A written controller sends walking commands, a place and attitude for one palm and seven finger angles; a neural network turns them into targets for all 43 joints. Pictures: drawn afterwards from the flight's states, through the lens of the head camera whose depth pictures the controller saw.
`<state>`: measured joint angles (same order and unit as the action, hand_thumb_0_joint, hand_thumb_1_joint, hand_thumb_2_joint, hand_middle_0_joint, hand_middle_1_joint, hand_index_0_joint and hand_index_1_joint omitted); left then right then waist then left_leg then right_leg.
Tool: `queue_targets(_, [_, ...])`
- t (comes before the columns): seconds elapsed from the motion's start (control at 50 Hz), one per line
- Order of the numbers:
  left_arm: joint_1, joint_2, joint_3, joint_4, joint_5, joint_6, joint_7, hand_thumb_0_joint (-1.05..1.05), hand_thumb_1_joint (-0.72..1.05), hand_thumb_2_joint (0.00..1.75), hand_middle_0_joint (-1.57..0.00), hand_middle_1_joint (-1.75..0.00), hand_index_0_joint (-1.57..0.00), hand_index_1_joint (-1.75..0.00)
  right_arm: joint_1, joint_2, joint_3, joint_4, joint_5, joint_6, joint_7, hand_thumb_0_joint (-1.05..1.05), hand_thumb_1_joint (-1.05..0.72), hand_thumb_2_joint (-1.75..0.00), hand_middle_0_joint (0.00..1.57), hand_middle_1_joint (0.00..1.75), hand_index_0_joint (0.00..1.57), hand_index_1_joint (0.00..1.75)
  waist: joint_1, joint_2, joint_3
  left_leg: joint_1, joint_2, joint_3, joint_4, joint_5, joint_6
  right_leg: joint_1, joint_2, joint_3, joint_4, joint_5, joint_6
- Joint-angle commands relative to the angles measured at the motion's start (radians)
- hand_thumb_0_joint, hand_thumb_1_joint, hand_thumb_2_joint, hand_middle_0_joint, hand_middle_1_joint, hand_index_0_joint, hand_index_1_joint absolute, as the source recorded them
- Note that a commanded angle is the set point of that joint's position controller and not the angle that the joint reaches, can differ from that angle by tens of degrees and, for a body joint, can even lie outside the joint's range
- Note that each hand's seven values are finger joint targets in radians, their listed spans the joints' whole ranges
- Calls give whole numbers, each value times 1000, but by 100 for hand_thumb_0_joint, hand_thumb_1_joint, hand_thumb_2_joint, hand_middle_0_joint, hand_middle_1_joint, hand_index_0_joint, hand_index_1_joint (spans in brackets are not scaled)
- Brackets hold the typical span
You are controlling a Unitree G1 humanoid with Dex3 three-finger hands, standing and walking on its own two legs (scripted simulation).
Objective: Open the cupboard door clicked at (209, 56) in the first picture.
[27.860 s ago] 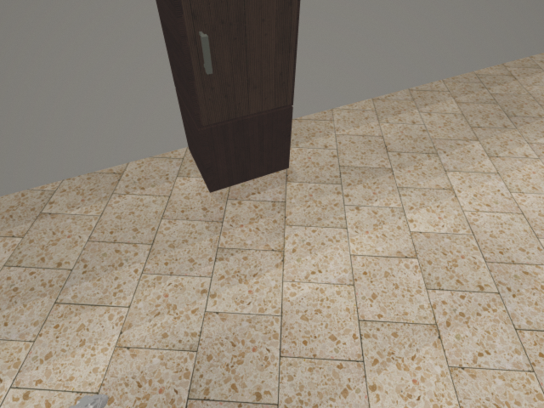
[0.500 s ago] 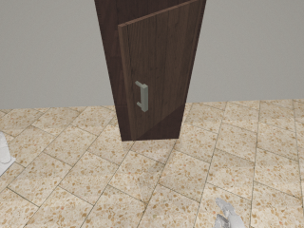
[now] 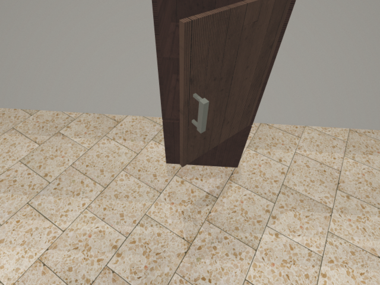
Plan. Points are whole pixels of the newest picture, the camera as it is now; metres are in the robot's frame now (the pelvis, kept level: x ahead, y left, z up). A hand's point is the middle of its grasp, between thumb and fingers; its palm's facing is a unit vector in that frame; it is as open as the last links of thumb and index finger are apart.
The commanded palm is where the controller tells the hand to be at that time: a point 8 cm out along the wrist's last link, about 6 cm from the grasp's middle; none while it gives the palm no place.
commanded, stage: let the arm hang, fingers relaxed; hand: left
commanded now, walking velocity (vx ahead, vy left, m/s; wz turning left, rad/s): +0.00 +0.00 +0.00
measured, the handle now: (198, 113) +0.61 +0.01 -0.04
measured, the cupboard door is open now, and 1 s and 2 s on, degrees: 41 41 41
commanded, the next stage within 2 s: look to check the result in 0.70 s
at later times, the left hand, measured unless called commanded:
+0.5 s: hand out of the picture +0.00 +0.17 -0.17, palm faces +0.01 -0.98 -0.18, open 7.4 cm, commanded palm none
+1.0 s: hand out of the picture -0.01 +0.18 -0.17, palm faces +0.02 -0.98 -0.19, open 7.4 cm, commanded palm none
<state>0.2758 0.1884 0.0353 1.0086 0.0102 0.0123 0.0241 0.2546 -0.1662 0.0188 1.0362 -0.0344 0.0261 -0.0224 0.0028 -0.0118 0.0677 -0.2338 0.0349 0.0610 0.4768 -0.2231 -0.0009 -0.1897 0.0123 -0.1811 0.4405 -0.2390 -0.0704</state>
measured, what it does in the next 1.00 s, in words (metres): stands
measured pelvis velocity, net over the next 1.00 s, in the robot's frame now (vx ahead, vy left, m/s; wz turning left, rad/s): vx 0.01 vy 0.02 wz -0.03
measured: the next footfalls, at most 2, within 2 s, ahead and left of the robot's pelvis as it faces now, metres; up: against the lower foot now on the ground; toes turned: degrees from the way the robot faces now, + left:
none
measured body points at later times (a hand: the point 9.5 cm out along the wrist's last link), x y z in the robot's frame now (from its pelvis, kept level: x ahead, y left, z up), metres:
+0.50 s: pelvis +0.01 +0.02 +0.00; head +0.01 +0.01 +0.45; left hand +0.00 +0.22 -0.16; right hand -0.03 -0.18 -0.17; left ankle +0.02 +0.12 -0.74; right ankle +0.01 -0.07 -0.74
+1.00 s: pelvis +0.01 +0.02 +0.00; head +0.02 +0.01 +0.45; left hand -0.01 +0.24 -0.15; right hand -0.02 -0.18 -0.16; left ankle +0.02 +0.12 -0.74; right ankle +0.01 -0.07 -0.74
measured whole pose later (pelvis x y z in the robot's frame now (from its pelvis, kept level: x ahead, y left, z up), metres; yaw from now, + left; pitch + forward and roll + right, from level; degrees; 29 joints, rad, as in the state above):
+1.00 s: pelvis +0.01 +0.02 +0.00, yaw -2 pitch -1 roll +0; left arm 0.31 0.11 0.01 1.17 0.01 -0.01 0.04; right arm 0.30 -0.12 0.01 1.16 -0.03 0.00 -0.04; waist -0.01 0.02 0.04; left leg -0.16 0.00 0.11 0.38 -0.20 0.03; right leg -0.16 -0.02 -0.14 0.41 -0.23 -0.03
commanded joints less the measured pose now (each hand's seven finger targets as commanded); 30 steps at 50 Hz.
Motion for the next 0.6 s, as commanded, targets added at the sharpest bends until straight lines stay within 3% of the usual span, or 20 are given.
queue_targets(0.0, [20, 90, -3, 28, -1, -29, 0, 0, 90, 90, -20, -30, -20, -30, 39, -99, -26, 8, 9, -20, -10, 0, -90, -90, 20, 30, 20, 30, -11, 43, -50, 28, 79, -88, -125, 50, 28, 31, -148, 184, -152, 38, 12])
queue_targets(0.14, [56, 76, -14, 115, -4, -29, 7, 0, 90, 90, -20, -30, -20, -30, 92, -69, -19, 82, 12, -21, -11, 0, -90, -90, 20, 30, 20, 30, -12, -13, 4, 37, 73, -73, -155, 33, 33, -2, -149, 180, -173, -22, 14])
queue_targets(0.26, [84, 56, -15, 140, -5, -29, 13, 0, 90, 90, -20, -30, -20, -30, 119, -44, -14, 112, 10, -24, -13, 0, -90, -90, 20, 30, 20, 30, -9, -15, 8, 34, 68, -69, -160, 42, 35, -1, -148, 182, -160, -15, 15])
queue_targets(0.48, [98, 22, -11, 145, -4, -28, 18, 0, 90, 90, -20, -30, -20, -30, 136, -12, -16, 127, 9, -31, -18, 0, -90, -90, 20, 30, 20, 30, -4, 42, 40, 7, 67, -71, -174, 35, 33, -8, -143, 173, -131, 12, 17])
queue_targets(0.58, [106, 14, -10, 144, -3, -30, 17, 0, 90, 90, -20, -30, -20, -30, 140, -12, -19, 121, 9, -32, -19, 0, -90, -90, 20, 30, 20, 30, -7, 30, 35, 19, 67, -70, -167, 54, 35, -9, -143, 173, -129, 31, 18])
